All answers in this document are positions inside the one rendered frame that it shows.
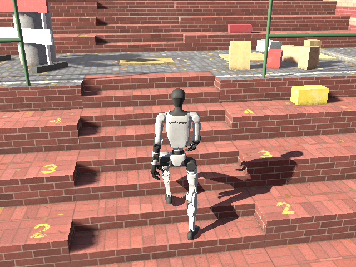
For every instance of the right robot forearm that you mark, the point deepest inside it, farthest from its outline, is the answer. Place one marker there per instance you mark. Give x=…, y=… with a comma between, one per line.
x=194, y=144

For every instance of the left robot forearm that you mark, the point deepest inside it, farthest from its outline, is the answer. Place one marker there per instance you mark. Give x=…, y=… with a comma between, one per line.
x=155, y=153

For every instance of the right robot foot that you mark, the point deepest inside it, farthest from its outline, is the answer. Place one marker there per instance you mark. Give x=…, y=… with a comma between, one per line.
x=190, y=234

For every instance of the left robot hand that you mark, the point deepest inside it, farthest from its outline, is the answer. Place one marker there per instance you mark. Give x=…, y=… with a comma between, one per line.
x=154, y=172

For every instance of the robot right upper arm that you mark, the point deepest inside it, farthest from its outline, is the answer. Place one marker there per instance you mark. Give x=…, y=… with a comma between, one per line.
x=196, y=125

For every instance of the robot left upper arm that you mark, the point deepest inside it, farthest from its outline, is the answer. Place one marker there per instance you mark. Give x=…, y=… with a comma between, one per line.
x=159, y=127

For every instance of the right robot hand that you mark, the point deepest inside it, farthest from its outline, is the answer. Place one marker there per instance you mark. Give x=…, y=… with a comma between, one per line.
x=190, y=149

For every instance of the robot head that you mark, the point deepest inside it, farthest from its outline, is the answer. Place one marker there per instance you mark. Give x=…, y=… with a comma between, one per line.
x=178, y=96

